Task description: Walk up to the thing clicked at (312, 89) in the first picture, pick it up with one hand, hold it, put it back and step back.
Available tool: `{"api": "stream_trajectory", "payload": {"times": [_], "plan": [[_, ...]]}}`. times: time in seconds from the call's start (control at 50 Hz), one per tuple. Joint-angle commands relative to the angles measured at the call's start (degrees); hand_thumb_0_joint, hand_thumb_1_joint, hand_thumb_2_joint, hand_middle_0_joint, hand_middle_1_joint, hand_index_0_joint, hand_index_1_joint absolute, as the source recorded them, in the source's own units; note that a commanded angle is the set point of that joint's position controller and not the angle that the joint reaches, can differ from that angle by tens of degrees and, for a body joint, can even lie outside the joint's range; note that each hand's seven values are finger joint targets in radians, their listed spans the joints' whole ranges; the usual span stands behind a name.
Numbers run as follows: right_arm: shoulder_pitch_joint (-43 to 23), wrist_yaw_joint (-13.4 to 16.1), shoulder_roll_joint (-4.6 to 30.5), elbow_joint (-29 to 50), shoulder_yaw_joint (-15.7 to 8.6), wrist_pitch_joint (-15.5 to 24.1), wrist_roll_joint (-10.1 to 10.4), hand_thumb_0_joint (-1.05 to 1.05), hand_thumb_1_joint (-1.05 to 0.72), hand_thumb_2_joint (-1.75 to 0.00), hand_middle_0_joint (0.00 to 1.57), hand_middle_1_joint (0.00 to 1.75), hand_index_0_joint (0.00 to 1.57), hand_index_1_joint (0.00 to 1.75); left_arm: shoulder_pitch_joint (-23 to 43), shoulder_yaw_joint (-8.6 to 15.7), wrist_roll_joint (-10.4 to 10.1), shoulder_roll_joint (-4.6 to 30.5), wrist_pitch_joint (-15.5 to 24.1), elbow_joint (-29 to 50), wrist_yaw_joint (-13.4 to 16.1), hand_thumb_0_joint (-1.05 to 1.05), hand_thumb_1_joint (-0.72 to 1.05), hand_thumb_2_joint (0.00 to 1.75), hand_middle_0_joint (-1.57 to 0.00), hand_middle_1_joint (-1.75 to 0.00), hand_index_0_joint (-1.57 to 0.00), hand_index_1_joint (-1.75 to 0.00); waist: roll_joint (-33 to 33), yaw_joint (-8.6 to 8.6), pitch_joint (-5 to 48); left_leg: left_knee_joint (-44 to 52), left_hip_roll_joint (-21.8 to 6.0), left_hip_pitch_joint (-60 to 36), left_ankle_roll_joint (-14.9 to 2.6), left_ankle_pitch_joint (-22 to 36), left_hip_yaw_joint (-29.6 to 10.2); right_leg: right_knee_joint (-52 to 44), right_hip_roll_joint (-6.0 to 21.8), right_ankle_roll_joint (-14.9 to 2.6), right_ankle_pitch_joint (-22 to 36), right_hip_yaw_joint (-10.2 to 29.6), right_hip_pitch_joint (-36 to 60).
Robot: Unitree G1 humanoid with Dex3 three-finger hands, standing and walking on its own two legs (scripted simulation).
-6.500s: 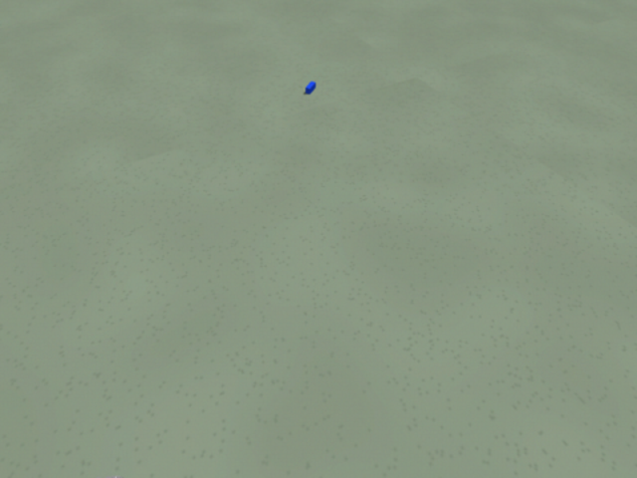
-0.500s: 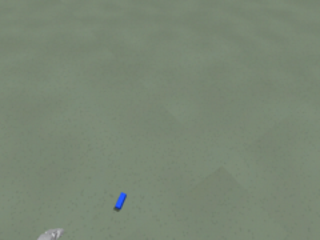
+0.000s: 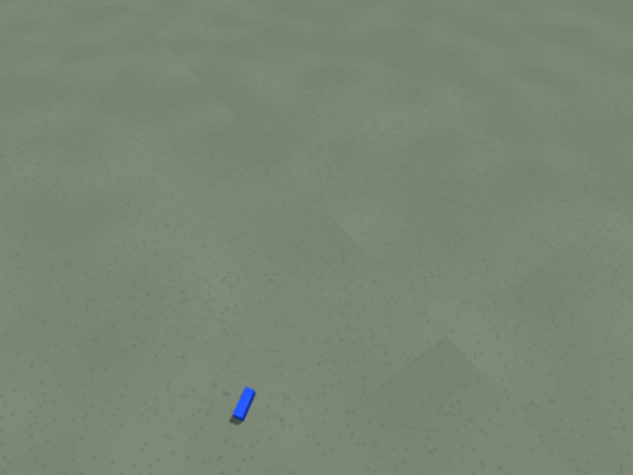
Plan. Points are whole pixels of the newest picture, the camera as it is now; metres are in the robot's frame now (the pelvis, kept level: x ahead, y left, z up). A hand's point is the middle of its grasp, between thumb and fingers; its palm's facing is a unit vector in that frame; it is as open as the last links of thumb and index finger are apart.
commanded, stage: walk up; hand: left
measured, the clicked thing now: (244, 403) +0.43 +0.21 -0.77
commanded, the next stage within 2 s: stand in 0.36 s
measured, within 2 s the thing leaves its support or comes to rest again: neither
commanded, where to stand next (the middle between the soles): +0.03 -0.01 m, yaw +1 degrees
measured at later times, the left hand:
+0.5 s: hand out of the picture +0.09 +0.25 -0.16, palm faces -0.02 -0.94 -0.33, open 7.4 cm
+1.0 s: hand out of the picture +0.07 +0.25 -0.15, palm faces -0.01 -0.94 -0.34, open 7.4 cm
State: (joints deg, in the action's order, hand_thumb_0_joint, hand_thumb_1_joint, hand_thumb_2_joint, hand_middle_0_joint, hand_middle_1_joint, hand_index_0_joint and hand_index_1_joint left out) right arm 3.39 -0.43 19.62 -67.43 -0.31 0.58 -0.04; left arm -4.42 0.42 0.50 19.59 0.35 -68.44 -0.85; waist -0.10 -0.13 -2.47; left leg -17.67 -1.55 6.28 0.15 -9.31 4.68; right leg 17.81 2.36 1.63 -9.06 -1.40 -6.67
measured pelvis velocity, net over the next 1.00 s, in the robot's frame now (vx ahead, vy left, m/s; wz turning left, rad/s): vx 0.00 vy -0.01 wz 0.02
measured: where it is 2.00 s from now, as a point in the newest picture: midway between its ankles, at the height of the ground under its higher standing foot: outside the picture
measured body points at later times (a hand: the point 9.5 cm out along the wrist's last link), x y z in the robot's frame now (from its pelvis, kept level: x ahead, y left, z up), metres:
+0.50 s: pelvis +0.00 +0.00 +0.00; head +0.01 +0.00 +0.45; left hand +0.09 +0.30 -0.13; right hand +0.09 -0.30 -0.13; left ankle +0.00 +0.12 -0.75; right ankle +0.01 -0.14 -0.75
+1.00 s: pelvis +0.00 -0.01 +0.00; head +0.00 -0.01 +0.45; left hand +0.07 +0.29 -0.13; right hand +0.08 -0.31 -0.14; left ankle +0.00 +0.12 -0.75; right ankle +0.01 -0.14 -0.75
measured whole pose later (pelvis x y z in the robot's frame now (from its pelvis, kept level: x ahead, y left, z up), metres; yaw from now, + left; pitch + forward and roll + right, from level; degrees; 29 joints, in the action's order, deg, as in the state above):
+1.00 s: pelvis +0.00 -0.01 +0.00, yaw +1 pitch -2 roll +0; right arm 5.8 -0.5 20.0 -65.9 -0.3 0.2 -0.5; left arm -6.3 0.0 0.8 19.9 0.6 -65.4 -0.6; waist -0.3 0.4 -2.3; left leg -17.2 -1.9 5.7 0.8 -9.0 3.6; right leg 17.6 2.0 1.0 -9.4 -2.5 -5.8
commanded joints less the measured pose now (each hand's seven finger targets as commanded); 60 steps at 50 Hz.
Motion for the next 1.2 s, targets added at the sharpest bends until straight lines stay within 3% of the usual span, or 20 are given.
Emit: {"api": "stream_trajectory", "payload": {"times": [0.0,0.32,0.34,0.38,0.6,0.66,0.82,1.18], "plan": [[-3.43,0.65,12.75,3.38,-2.19,1.44,-0.30,0.00,-0.90,-0.90,0.20,0.30,0.20,0.30,3.57,1.90,-0.01,11.74,0.99,3.74,0.97,0.00,0.90,0.90,-0.20,-0.30,-0.20,-0.30,0.50,0.26,4.86,3.14,-6.96,-1.61,-1.04,4.52,-6.28,-2.82,5.69,-1.70,6.62,4.74,-0.19],[-2.90,0.65,12.50,3.90,-2.35,1.35,-0.35,0.00,-0.90,-0.90,0.20,0.30,0.20,0.30,2.61,2.16,0.13,11.74,0.89,4.43,1.13,0.00,0.90,0.90,-0.20,-0.30,-0.20,-0.30,0.09,0.06,4.41,3.57,-6.94,-1.37,-1.09,4.36,-6.40,-2.75,5.45,-1.77,5.86,4.31,0.57],[-3.16,0.73,12.34,4.44,-2.30,1.33,-0.67,0.00,-0.90,-0.90,0.20,0.30,0.20,0.30,2.30,2.05,0.36,12.19,1.22,5.19,1.26,0.00,0.90,0.90,-0.20,-0.30,-0.20,-0.30,0.08,0.17,4.93,3.11,-7.29,-1.88,-0.76,8.16,-6.75,-2.73,6.15,-1.80,8.14,4.74,0.99],[-2.59,0.80,12.18,4.38,-2.28,1.30,-0.65,0.00,-0.90,-0.90,0.20,0.30,0.20,0.30,2.33,2.22,0.18,12.47,1.36,5.32,1.37,0.00,0.90,0.90,-0.20,-0.30,-0.20,-0.30,0.63,0.36,5.52,2.62,-7.39,-3.06,-0.53,9.18,-6.53,-2.53,6.27,-1.85,8.46,4.86,0.81],[-2.11,0.64,12.47,4.54,-2.21,1.07,-0.62,0.00,-0.90,-0.90,0.20,0.30,0.20,0.30,1.94,1.74,0.15,12.23,1.30,6.32,1.36,0.00,0.90,0.90,-0.20,-0.30,-0.20,-0.30,0.34,0.39,4.55,3.03,-7.22,-2.18,-0.45,6.23,-6.85,-3.20,6.09,-1.92,5.98,4.46,0.28],[-1.65,0.52,12.13,4.48,-2.06,1.04,-0.70,0.00,-0.90,-0.90,0.20,0.30,0.20,0.30,2.29,1.88,-0.02,12.73,1.25,6.41,1.33,0.00,0.90,0.90,-0.20,-0.30,-0.20,-0.30,0.74,0.53,2.69,3.73,-6.73,-0.45,-0.18,3.06,-6.92,-3.76,5.94,-1.90,3.24,4.72,-0.37],[-1.00,0.46,12.40,4.80,-2.04,1.12,-0.69,0.00,-0.90,-0.90,0.20,0.30,0.20,0.30,1.51,1.78,0.02,12.51,1.50,6.63,1.29,0.00,0.90,0.90,-0.20,-0.30,-0.20,-0.30,0.64,0.47,4.13,2.78,-7.08,-1.76,-0.72,5.60,-7.06,-3.84,6.41,-2.01,5.98,4.92,0.40],[-0.38,0.58,12.76,4.93,-1.93,1.01,-0.66,0.00,-0.90,-0.90,0.20,0.30,0.20,0.30,0.61,1.73,0.20,12.57,1.29,6.75,1.21,0.00,0.90,0.90,-0.20,-0.30,-0.20,-0.30,-0.02,0.22,3.24,3.20,-6.88,-0.18,-0.69,2.61,-7.49,-3.93,6.16,-2.13,2.67,4.68,0.34]]}}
